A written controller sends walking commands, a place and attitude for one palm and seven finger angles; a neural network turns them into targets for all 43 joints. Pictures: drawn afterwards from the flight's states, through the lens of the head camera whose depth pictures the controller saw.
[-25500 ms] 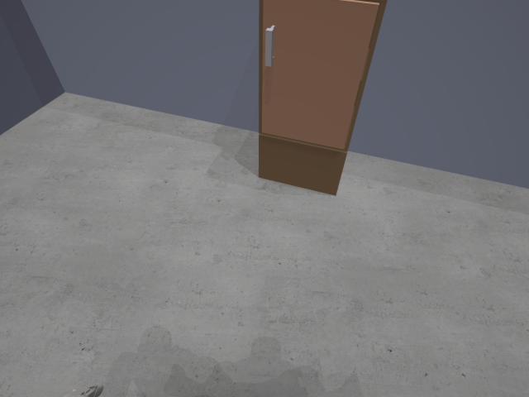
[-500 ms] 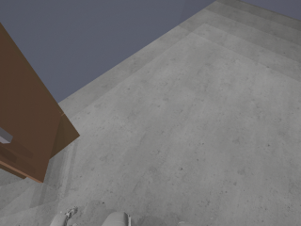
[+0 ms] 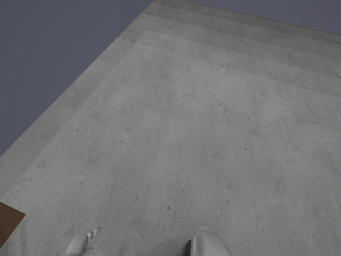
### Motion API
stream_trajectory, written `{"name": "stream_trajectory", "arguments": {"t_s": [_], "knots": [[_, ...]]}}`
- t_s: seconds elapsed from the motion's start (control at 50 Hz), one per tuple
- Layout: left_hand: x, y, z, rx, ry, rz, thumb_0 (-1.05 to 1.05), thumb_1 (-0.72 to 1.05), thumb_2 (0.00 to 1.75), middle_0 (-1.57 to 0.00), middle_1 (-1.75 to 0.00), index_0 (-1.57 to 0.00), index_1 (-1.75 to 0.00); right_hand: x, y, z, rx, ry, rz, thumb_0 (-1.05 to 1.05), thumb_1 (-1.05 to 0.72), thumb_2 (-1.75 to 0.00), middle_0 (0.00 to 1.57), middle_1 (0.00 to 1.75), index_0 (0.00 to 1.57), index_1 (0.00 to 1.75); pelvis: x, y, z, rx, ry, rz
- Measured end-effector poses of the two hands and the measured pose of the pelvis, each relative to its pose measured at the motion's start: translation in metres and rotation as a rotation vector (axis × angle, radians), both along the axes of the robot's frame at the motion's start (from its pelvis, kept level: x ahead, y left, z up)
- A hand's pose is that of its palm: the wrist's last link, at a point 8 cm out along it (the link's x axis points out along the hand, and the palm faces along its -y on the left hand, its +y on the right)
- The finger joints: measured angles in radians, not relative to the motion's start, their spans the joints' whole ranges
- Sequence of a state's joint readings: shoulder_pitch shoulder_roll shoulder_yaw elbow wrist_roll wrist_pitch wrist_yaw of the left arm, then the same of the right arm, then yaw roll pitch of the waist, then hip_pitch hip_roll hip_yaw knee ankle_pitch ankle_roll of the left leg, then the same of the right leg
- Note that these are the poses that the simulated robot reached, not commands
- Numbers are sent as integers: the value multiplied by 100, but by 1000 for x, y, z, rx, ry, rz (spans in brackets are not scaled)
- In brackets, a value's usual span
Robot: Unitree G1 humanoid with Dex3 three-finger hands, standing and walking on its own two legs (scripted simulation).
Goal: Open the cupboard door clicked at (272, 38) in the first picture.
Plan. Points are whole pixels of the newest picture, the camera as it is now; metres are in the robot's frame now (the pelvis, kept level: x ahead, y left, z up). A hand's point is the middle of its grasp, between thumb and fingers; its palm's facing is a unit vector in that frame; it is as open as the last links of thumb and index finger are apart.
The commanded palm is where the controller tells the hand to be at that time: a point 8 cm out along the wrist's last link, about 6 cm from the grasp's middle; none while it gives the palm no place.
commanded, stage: walk to a spot facing it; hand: left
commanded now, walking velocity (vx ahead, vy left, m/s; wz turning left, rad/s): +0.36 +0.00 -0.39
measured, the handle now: out of the picture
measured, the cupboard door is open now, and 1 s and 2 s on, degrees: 47 47 47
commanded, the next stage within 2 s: turn to face it in 1.06 s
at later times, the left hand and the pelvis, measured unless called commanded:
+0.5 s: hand (124, 229) +0.20 +0.13 -0.16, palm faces -0.04 -0.97 -0.22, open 7.3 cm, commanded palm none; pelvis +0.22 -0.06 +0.00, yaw -8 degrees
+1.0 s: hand (153, 113) +0.61 +0.06 -0.16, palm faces -0.27 -0.93 -0.26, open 7.3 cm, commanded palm none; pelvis +0.46 -0.12 -0.01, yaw -16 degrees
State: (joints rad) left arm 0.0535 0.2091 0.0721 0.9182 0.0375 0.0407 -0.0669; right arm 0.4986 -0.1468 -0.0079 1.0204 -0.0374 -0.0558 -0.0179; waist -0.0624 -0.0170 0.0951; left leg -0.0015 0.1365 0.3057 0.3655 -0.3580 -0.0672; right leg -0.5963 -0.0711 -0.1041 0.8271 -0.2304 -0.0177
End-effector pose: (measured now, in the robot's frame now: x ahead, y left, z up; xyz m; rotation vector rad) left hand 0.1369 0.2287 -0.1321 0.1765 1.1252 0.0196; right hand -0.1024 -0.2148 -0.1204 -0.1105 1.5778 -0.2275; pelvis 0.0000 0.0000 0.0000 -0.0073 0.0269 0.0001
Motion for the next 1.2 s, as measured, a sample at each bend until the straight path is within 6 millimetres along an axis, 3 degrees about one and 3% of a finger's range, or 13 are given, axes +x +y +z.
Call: {"name": "stream_trajectory", "arguments": {"t_s": [0.08, 0.14, 0.24, 0.36, 0.5, 0.62, 0.66, 0.72, 0.9, 1.02, 1.06, 1.1, 1.2], "knots": [[71, -33, -7, 15, -67, -75, 0, 91, 90, -20, -30, -20, -30, -3, -7, -15, 43, 103, -83, 1, -91, -90, 20, 30, 21, 30, 40, -23, -18, 12, -7, -32], [96, -49, -11, 32, -114, -61, 0, 91, 90, -20, -30, -20, -30, 24, -23, -30, 59, 122, -115, 1, -91, -90, 20, 30, 21, 30, 63, -39, -26, 21, -28, -52], [85, -62, -5, 60, 18, -45, 0, 91, 90, -20, -30, -20, -30, 140, -59, -31, 15, -98, -94, 2, -91, -90, 20, 30, 20, 30, 99, -53, -8, 21, -28, -86], [76, -50, 7, 107, 126, 24, -2, 95, 90, -20, -30, -20, -30, 286, -85, -14, -2, -369, -30, 1, -92, -90, 20, 30, 20, 29, 149, -63, 5, 19, -9, -122], [66, -55, 2, 87, 281, 87, -1, 93, 90, -20, -30, -20, -30, 424, -87, -1, 4, -523, 49, 1, -91, -90, 20, 30, 20, 29, 219, -63, 4, 11, -20, -148], [79, -60, -14, 47, 441, 112, 0, 92, 90, -20, -30, -20, -30, 520, -75, -2, -11, -600, 89, 1, -91, -90, 20, 30, 20, 29, 289, -54, -11, 13, -31, -177], [98, -59, -22, 36, 473, 90, 0, 91, 90, -20, -30, -20, -30, 532, -74, -7, -31, -618, 70, 1, -91, -90, 20, 30, 20, 30, 309, -51, -17, 12, -36, -200], [151, -59, -25, 35, 437, 44, 0, 91, 90, -20, -30, -20, -30, 519, -73, -10, -40, -555, 15, 0, -91, -90, 20, 30, 20, 30, 333, -53, -13, 25, -46, -217], [373, -85, 1, 69, 117, -105, 1, 94, 90, -20, -30, -20, -30, 431, -99, -13, -54, -170, -177, -1, -95, -90, 20, 30, 21, 30, 408, -79, 4, 23, -32, -258], [496, -128, 4, 126, -25, -213, 1, 93, 90, -20, -30, -20, -30, 408, -116, -27, 7, 18, -272, 0, -93, -90, 20, 30, 20, 29, 466, -126, -13, 37, -27, -275], [519, -143, 5, 128, -60, -214, 0, 93, 90, -20, -30, -20, -30, 418, -124, -30, 24, 54, -285, 1, -93, -90, 20, 30, 20, 29, 480, -138, -15, 27, -31, -273], [529, -155, 7, 121, -59, -206, 0, 92, 90, -20, -30, -20, -30, 444, -135, -28, 22, 39, -286, 1, -92, -90, 20, 30, 20, 29, 495, -147, -10, 23, -36, -266], [525, -180, 4, 80, 41, -170, 0, 92, 90, -20, -30, -20, -30, 547, -164, -19, 2, -122, -244, 1, -92, -90, 20, 30, 20, 29, 537, -164, 4, 17, -30, -238]]}}
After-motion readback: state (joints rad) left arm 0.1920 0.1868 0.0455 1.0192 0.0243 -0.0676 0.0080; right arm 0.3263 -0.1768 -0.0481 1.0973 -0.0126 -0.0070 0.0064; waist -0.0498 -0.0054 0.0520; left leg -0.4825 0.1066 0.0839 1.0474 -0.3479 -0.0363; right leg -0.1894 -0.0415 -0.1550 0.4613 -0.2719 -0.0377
